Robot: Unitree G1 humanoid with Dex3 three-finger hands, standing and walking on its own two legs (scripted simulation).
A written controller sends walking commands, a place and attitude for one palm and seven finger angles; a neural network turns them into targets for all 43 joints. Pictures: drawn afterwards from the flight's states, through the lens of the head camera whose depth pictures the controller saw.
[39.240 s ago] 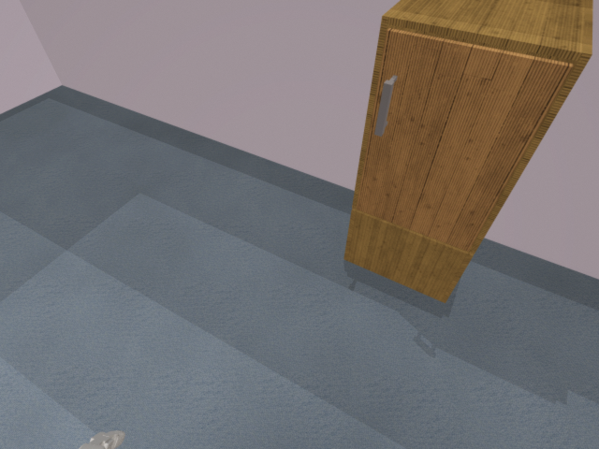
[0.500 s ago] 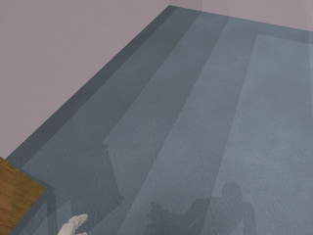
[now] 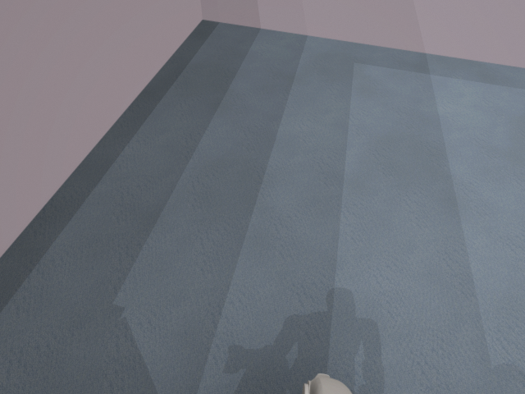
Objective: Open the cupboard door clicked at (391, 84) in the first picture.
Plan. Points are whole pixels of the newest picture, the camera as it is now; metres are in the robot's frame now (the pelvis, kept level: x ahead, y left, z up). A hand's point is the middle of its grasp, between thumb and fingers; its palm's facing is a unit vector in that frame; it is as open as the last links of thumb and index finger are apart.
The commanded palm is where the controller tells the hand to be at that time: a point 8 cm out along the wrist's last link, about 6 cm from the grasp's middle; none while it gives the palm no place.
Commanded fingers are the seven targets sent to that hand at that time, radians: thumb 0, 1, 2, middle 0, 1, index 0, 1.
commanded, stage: walk to a spot facing it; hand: left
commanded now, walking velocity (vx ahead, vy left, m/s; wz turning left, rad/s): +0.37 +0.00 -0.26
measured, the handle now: out of the picture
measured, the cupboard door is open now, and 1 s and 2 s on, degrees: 48 48 48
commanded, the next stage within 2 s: turn to face it in 0.88 s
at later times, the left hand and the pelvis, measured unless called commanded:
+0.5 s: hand (198, 351) +0.22 +0.13 -0.18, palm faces +0.01 -0.99 -0.16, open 7.3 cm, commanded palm none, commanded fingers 0.00 0.90 0.90 -0.20 -0.30 -0.20 -0.30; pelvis +0.23 -0.05 -0.01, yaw -3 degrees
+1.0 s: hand (235, 199) +0.58 +0.09 -0.17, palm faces -0.14 -0.96 -0.23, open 7.4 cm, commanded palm none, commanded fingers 0.00 0.90 0.90 -0.20 -0.30 -0.20 -0.30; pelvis +0.45 -0.09 -0.02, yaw -8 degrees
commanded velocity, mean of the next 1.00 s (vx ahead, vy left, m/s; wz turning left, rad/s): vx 0.33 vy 0.00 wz -0.07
